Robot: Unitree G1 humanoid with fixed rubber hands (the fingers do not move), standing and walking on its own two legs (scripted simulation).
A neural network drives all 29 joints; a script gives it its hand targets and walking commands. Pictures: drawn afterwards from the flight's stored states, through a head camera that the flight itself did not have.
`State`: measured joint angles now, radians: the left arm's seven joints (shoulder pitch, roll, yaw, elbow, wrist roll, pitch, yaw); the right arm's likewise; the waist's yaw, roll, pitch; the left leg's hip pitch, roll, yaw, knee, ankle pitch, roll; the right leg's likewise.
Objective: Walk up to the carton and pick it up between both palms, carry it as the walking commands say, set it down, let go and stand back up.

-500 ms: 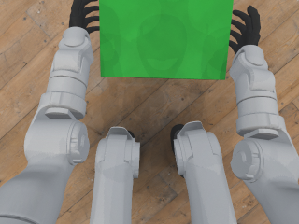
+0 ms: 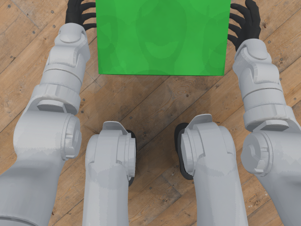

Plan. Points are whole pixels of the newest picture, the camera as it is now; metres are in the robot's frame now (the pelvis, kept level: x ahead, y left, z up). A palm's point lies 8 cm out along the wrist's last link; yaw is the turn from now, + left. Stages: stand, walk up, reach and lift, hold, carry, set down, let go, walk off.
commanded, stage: set down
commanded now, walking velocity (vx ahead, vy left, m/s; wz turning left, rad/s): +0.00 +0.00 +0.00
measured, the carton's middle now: (160, 35) +0.52 -0.03 -0.26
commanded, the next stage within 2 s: none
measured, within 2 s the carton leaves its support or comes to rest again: rests again in 0.64 s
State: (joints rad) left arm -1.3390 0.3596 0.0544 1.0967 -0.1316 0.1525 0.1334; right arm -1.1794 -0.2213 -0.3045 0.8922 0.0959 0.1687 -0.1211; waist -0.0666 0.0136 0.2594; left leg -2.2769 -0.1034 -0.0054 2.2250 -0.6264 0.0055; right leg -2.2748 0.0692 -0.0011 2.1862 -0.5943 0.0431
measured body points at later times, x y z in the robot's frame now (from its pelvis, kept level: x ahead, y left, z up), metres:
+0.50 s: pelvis -0.02 +0.00 -0.01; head +0.34 +0.00 +0.25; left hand +0.53 +0.16 -0.20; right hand +0.49 -0.22 -0.19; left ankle +0.09 +0.10 -0.33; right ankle +0.11 -0.12 -0.33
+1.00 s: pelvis -0.02 +0.00 -0.02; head +0.35 +0.00 +0.23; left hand +0.53 +0.16 -0.21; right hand +0.49 -0.23 -0.21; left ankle +0.09 +0.10 -0.33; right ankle +0.11 -0.12 -0.33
